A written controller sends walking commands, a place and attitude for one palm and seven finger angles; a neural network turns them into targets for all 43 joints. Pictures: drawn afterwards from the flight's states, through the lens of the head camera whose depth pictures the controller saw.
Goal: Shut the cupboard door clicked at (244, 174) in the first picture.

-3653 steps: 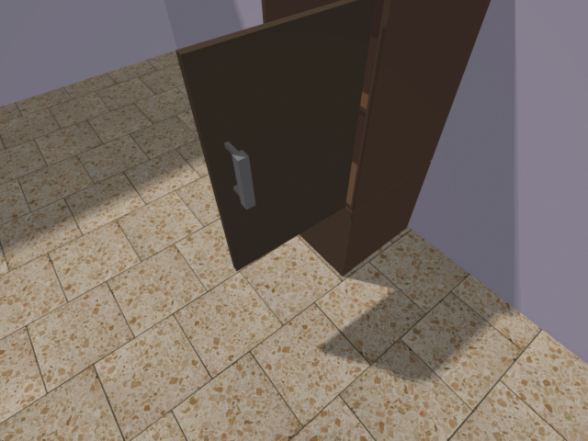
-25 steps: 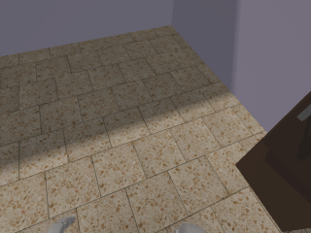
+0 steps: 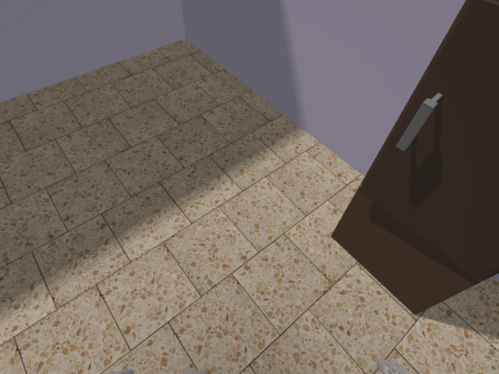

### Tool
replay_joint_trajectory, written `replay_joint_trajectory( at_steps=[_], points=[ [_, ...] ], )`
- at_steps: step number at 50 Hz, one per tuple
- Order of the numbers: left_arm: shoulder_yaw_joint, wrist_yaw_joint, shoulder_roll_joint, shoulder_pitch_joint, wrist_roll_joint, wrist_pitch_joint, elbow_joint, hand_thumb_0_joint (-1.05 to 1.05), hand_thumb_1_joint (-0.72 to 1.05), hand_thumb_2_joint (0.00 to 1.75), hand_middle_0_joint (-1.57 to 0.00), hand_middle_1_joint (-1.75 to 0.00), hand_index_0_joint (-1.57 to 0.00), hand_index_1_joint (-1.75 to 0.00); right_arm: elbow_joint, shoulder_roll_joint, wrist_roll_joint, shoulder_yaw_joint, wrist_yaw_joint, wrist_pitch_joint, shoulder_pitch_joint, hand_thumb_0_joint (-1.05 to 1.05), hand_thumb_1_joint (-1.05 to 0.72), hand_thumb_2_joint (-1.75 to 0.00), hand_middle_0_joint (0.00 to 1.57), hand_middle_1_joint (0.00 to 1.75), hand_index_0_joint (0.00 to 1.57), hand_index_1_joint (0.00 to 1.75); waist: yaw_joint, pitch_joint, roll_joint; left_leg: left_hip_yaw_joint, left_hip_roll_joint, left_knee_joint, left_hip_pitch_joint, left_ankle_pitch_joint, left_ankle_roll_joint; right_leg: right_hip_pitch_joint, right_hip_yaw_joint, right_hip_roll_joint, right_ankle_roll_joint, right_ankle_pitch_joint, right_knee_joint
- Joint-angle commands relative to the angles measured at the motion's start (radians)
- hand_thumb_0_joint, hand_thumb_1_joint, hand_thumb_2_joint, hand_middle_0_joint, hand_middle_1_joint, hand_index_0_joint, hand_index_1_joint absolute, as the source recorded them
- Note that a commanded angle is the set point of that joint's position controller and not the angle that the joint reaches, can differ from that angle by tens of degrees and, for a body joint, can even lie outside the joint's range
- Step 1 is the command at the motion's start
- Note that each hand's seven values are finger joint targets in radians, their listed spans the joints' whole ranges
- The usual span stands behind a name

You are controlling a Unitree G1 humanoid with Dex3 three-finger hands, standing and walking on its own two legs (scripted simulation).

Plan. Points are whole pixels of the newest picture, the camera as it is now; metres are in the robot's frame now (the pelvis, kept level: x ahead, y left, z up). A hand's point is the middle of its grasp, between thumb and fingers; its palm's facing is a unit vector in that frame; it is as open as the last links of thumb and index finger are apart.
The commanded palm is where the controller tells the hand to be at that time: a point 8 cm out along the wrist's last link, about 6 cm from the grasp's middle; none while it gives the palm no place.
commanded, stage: turn to face it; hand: left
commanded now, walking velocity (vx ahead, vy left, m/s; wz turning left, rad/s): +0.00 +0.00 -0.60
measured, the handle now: (419, 122) +0.64 -0.35 +0.02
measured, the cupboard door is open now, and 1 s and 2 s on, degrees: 5 5 5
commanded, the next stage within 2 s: take the last steps up to it in 1.06 s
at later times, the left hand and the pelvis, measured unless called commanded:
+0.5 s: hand (162, 363) +0.15 +0.16 -0.15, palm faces -0.29 -0.91 -0.28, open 7.4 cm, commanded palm none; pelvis +0.00 -0.01 +0.01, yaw -18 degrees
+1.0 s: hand (209, 327) +0.21 +0.09 -0.15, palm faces -0.56 -0.79 -0.26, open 7.4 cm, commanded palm none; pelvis +0.00 -0.02 +0.00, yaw -34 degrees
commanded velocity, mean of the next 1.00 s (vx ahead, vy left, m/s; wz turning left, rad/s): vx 0.00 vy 0.00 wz -0.50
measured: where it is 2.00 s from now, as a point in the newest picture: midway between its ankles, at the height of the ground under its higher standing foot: outside the picture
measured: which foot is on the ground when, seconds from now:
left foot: down 0.00-0.32, up 0.34-0.60, down 0.62-0.96, up 0.98-1.00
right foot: down 0.00-0.00, up 0.02-0.32, down 0.34-0.64, up 0.66-0.94, down 0.96-1.00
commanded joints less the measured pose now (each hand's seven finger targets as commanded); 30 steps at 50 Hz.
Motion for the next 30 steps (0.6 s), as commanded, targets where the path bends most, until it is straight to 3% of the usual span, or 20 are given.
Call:
replay_joint_trajectory(
  at_steps=[1,2,4,6,11,12,14,15,16,17,18,19,20,22,24,26,27,29,30],
  points=[
    [0.050,-0.009,0.146,-0.068,0.003,-0.020,-0.124,0.00,0.90,0.90,-0.20,-0.30,-0.20,-0.30,-0.046,-0.243,-0.027,-0.058,-0.025,-0.031,0.146,0.00,-0.90,-0.90,0.20,0.30,0.20,0.30,-0.062,-0.131,0.270,-0.385,0.434,-0.325,0.202,0.172,0.220,-0.232,-0.055,-0.042,0.025,-0.316,0.472],
    [0.057,-0.016,0.150,-0.068,0.006,-0.020,-0.117,0.00,0.90,0.90,-0.20,-0.30,-0.20,-0.30,-0.060,-0.223,-0.027,-0.051,-0.027,-0.036,0.102,0.00,-0.90,-0.90,0.20,0.30,0.20,0.30,-0.032,-0.118,0.238,-0.335,0.400,-0.301,0.174,0.238,0.220,-0.239,-0.066,-0.065,0.032,-0.282,0.544],
    [0.056,-0.032,0.129,-0.057,-0.001,-0.012,-0.097,0.00,0.90,0.90,-0.20,-0.30,-0.20,-0.30,-0.079,-0.196,-0.029,-0.044,-0.026,-0.029,0.028,0.00,-0.90,-0.90,0.20,0.30,0.20,0.30,-0.004,-0.077,0.187,-0.158,0.327,-0.271,0.136,0.277,0.194,-0.210,-0.102,-0.094,0.046,-0.216,0.532],
    [0.047,-0.039,0.105,-0.051,-0.003,-0.005,-0.094,0.00,0.90,0.90,-0.20,-0.30,-0.20,-0.30,-0.067,-0.193,-0.029,-0.046,-0.027,-0.025,0.038,0.00,-0.90,-0.90,0.20,0.30,0.20,0.30,-0.010,-0.089,0.200,-0.057,0.292,-0.244,0.167,0.304,0.173,-0.164,-0.148,-0.094,0.049,-0.192,0.415],
    [0.037,-0.041,0.090,-0.073,-0.003,-0.013,-0.099,0.00,0.90,0.90,-0.20,-0.30,-0.20,-0.30,-0.031,-0.219,-0.026,-0.063,-0.017,-0.018,0.094,0.00,-0.90,-0.90,0.20,0.30,0.20,0.30,-0.041,-0.107,0.252,0.019,0.305,-0.184,0.191,0.359,0.157,-0.053,-0.223,-0.064,0.033,-0.158,0.178],
    [0.036,-0.039,0.094,-0.065,-0.002,-0.017,-0.098,0.00,0.90,0.90,-0.20,-0.30,-0.20,-0.30,-0.029,-0.223,-0.024,-0.065,-0.014,-0.016,0.095,0.00,-0.90,-0.90,0.20,0.30,0.20,0.30,-0.036,-0.109,0.254,0.030,0.305,-0.157,0.192,0.380,0.149,-0.024,-0.229,-0.062,0.028,-0.134,0.114],
    [0.042,-0.036,0.116,0.004,-0.002,-0.026,-0.076,0.00,0.90,0.90,-0.20,-0.30,-0.20,-0.30,-0.032,-0.230,-0.018,-0.070,-0.009,-0.013,0.069,0.00,-0.90,-0.90,0.20,0.30,0.20,0.30,0.005,-0.138,0.198,0.083,0.282,-0.048,0.144,0.329,0.093,0.119,-0.244,-0.051,0.010,0.044,-0.090],
    [0.052,-0.029,0.169,0.069,0.002,-0.035,-0.056,0.00,0.90,0.90,-0.20,-0.30,-0.20,-0.30,-0.040,-0.209,-0.010,-0.071,-0.003,-0.012,0.060,0.00,-0.90,-0.90,0.20,0.30,0.20,0.30,0.039,-0.168,0.092,0.114,0.239,0.086,0.050,0.209,0.042,0.260,-0.148,-0.121,-0.019,0.159,-0.209],
    [0.072,-0.014,0.280,0.107,0.011,-0.049,-0.041,0.00,0.90,0.90,-0.20,-0.30,-0.20,-0.30,-0.081,-0.124,-0.003,-0.051,0.002,-0.011,0.035,0.00,-0.90,-0.90,0.20,0.30,0.20,0.30,0.060,-0.155,-0.240,0.186,0.087,0.299,-0.218,-0.229,-0.025,0.396,0.204,-0.376,-0.124,0.412,-0.280],
    [0.076,0.000,0.317,0.159,-0.003,-0.048,-0.029,0.00,0.90,0.90,-0.20,-0.30,-0.20,-0.30,-0.114,-0.134,-0.005,-0.041,-0.003,0.000,-0.025,0.00,-0.90,-0.90,0.20,0.30,0.20,0.30,0.099,-0.143,-0.225,0.069,0.046,0.467,-0.272,-0.370,-0.031,0.321,0.293,-0.482,-0.222,0.591,-0.267],
    [0.080,0.014,0.295,0.131,0.001,-0.046,-0.029,0.00,0.90,0.90,-0.20,-0.30,-0.20,-0.30,-0.103,-0.123,-0.003,-0.041,-0.013,0.004,-0.033,0.00,-0.90,-0.90,0.20,0.30,0.20,0.30,0.072,-0.142,-0.206,-0.010,0.057,0.545,-0.317,-0.324,-0.027,0.325,0.285,-0.431,-0.246,0.546,-0.250],
    [0.076,0.021,0.274,0.071,0.001,-0.042,-0.039,0.00,0.90,0.90,-0.20,-0.30,-0.20,-0.30,-0.089,-0.132,-0.003,-0.040,-0.017,0.001,-0.017,0.00,-0.90,-0.90,0.20,0.30,0.20,0.30,0.050,-0.137,-0.258,-0.030,0.070,0.570,-0.343,-0.281,-0.031,0.323,0.261,-0.401,-0.242,0.494,-0.239],
    [0.065,0.022,0.238,0.023,0.000,-0.039,-0.053,0.00,0.90,0.90,-0.20,-0.30,-0.20,-0.30,-0.072,-0.142,-0.004,-0.042,-0.015,-0.002,-0.013,0.00,-0.90,-0.90,0.20,0.30,0.20,0.30,0.030,-0.126,-0.222,-0.035,0.077,0.556,-0.310,-0.221,-0.036,0.285,0.188,-0.358,-0.221,0.494,-0.221],
    [0.060,0.023,0.223,-0.030,0.004,-0.039,-0.069,0.00,0.90,0.90,-0.20,-0.30,-0.20,-0.30,-0.053,-0.121,-0.003,-0.037,-0.007,-0.004,0.021,0.00,-0.90,-0.90,0.20,0.30,0.20,0.30,0.003,-0.146,-0.152,-0.007,0.062,0.438,-0.209,-0.183,-0.041,0.231,0.117,-0.314,-0.195,0.507,-0.191],
    [0.061,0.018,0.239,-0.027,0.007,-0.036,-0.072,0.00,0.90,0.90,-0.20,-0.30,-0.20,-0.30,-0.052,-0.103,-0.003,-0.036,-0.003,0.000,0.022,0.00,-0.90,-0.90,0.20,0.30,0.20,0.30,0.008,-0.129,-0.133,0.022,0.028,0.313,-0.134,-0.160,-0.042,0.165,0.137,-0.293,-0.189,0.453,-0.199],
    [0.063,0.012,0.250,-0.031,0.007,-0.031,-0.070,0.00,0.90,0.90,-0.20,-0.30,-0.20,-0.30,-0.056,-0.101,-0.001,-0.038,-0.002,0.002,0.032,0.00,-0.90,-0.90,0.20,0.30,0.20,0.30,0.006,-0.110,-0.153,0.029,0.003,0.225,-0.085,-0.143,-0.035,0.113,0.174,-0.281,-0.182,0.364,-0.213],
    [0.064,0.012,0.248,-0.049,0.008,-0.030,-0.071,0.00,0.90,0.90,-0.20,-0.30,-0.20,-0.30,-0.052,-0.101,0.001,-0.038,-0.003,-0.002,0.062,0.00,-0.90,-0.90,0.20,0.30,0.20,0.30,-0.012,-0.115,-0.157,0.025,0.003,0.162,-0.052,-0.126,-0.031,0.101,0.182,-0.279,-0.172,0.328,-0.204],
    [0.062,0.009,0.231,-0.078,0.000,-0.024,-0.080,0.00,0.90,0.90,-0.20,-0.30,-0.20,-0.30,-0.034,-0.109,0.000,-0.037,-0.008,-0.012,0.120,0.00,-0.90,-0.90,0.20,0.30,0.20,0.30,-0.041,-0.117,-0.140,0.026,-0.011,-0.033,0.087,-0.007,-0.024,0.013,0.190,-0.234,-0.122,0.258,-0.163],
    [0.055,0.006,0.203,-0.085,-0.008,-0.018,-0.089,0.00,0.90,0.90,-0.20,-0.30,-0.20,-0.30,-0.024,-0.146,-0.004,-0.043,-0.013,-0.022,0.160,0.00,-0.90,-0.90,0.20,0.30,0.20,0.30,-0.060,-0.130,-0.049,-0.035,0.046,-0.181,0.193,0.015,-0.002,-0.079,0.148,-0.171,-0.074,0.144,-0.098]
  ],
)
